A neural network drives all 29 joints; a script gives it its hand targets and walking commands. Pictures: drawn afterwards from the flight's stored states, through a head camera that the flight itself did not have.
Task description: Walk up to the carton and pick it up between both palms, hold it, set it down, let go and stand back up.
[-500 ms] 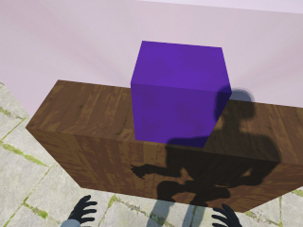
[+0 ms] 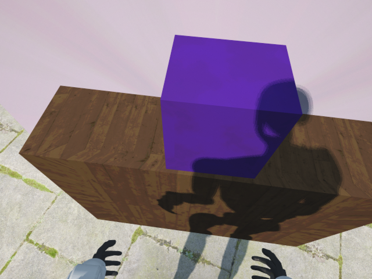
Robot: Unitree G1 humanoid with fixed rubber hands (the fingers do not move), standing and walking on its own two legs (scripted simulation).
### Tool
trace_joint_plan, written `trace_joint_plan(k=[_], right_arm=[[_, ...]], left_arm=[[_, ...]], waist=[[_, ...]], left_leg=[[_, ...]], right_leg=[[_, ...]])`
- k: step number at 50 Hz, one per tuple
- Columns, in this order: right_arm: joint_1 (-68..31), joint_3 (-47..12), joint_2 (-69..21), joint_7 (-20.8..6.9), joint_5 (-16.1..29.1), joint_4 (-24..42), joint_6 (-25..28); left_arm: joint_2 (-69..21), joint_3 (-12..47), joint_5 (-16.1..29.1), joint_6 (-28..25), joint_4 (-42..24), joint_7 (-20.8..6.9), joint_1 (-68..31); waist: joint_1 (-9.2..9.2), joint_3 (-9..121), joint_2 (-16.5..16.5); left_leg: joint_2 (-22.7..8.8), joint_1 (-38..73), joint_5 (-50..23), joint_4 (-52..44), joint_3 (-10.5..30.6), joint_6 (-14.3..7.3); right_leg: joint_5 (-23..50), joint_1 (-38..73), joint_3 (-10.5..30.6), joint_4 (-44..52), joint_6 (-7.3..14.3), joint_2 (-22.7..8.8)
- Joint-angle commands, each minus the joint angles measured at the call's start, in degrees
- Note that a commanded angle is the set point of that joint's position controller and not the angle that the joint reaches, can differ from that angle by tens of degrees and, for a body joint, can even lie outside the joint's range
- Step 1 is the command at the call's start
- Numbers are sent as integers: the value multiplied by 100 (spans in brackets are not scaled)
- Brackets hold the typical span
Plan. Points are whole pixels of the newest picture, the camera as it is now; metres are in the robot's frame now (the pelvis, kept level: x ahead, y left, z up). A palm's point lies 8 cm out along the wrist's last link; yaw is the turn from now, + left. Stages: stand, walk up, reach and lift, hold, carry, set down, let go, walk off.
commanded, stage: set down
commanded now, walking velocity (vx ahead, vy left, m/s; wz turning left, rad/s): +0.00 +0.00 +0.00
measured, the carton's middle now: (218, 114) +0.46 -0.04 +0.06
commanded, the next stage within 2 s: let go in 0.32 s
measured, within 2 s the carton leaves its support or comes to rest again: neither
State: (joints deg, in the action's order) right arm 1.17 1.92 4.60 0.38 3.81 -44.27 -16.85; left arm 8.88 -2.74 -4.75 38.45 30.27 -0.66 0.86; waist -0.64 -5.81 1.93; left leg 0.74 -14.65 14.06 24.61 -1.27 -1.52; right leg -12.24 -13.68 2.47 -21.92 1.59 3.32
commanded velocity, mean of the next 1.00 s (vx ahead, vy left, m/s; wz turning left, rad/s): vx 0.00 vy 0.00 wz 0.00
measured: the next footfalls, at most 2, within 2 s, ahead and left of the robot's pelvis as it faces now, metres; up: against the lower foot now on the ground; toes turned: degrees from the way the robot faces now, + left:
none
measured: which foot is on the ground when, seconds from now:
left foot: down 0.00-1.00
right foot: down 0.00-1.00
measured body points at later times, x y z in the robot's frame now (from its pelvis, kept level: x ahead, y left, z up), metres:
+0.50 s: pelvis -0.01 +0.01 -0.01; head +0.10 +0.03 +0.43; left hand +0.18 +0.23 -0.14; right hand +0.15 -0.19 -0.16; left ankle -0.02 +0.10 -0.74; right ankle -0.02 -0.11 -0.74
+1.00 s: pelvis -0.03 -0.02 +0.00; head -0.01 +0.00 +0.44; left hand +0.13 +0.22 -0.11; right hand +0.13 -0.23 -0.11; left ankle -0.02 +0.10 -0.74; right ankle -0.02 -0.11 -0.74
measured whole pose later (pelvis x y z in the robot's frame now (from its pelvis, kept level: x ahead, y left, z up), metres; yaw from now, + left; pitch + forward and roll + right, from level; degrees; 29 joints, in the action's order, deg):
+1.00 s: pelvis -0.03 -0.02 +0.00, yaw -1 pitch +0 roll +0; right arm 2.3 6.4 6.8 -3.4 -3.9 -56.9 13.6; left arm 15.1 3.7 0.9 12.7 30.5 2.2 8.7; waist -1.9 -2.7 2.6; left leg -0.2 -13.4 13.0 26.7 -1.7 -0.5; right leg -12.1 -13.8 2.6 -26.3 2.8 4.3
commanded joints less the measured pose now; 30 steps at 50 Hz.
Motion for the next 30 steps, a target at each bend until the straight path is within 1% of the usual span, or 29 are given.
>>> trace_joint_plan(k=[1, 5, 9, 13, 19, 22, 24, 27, 30], right_arm=[[-413, 87, 501, 69, 28, 166, -2], [-536, 29, 474, 140, 68, -169, -5], [-624, -24, 487, 216, 104, -470, 54], [-696, 11, 596, 284, 85, -551, 127], [-701, 49, 788, 341, 93, -500, 211], [-715, 78, 861, 330, 81, -546, 305], [-724, 99, 916, 313, 35, -642, 426], [-753, 135, 930, 251, -64, -860, 687], [-779, 224, 930, 146, -227, -1096, 1029]], left_arm=[[482, -241, -146, 180, -405, -22, -658], [477, -285, -185, 320, -180, -54, -895], [444, -263, -173, 414, -74, -78, -1079], [425, -226, -142, 511, -151, -87, -1186], [492, -174, -106, 601, -400, -130, -1111], [590, -199, -138, 548, -500, -179, -1033], [648, -218, -168, 442, -469, -215, -977], [730, -251, -214, 178, -345, -247, -870], [808, -262, -217, -215, -184, -232, -769]], waist=[[14, 1863, -386], [-1, 2251, -420], [-13, 2616, -462], [-19, 2924, -471], [-20, 3105, -485], [-25, 3056, -522], [-24, 2918, -510], [-32, 2689, -521], [-31, 2467, -500]], left_leg=[[-397, 741, -2243, 217, 186, 327], [-475, 792, -2642, 488, 268, 358], [-571, 953, -3277, 742, 353, 390], [-645, 1231, -3832, 878, 430, 405], [-666, 1487, -4280, 839, 455, 434], [-640, 1481, -4269, 761, 412, 443], [-609, 1411, -4088, 687, 361, 441], [-556, 1334, -3631, 579, 304, 419], [-503, 1247, -2975, 462, 254, 378]], right_leg=[[1944, 152, 235, -38, 175, -520], [2064, -129, 225, -184, 201, -523], [2052, -478, 231, -271, 188, -483], [1849, -775, 228, -244, 146, -402], [1783, -884, 201, -122, 103, -306], [1851, -777, 185, -60, 107, -290], [1890, -629, 169, -25, 123, -290], [1879, -516, 150, 16, 155, -315], [1693, -487, 125, 44, 176, -331]])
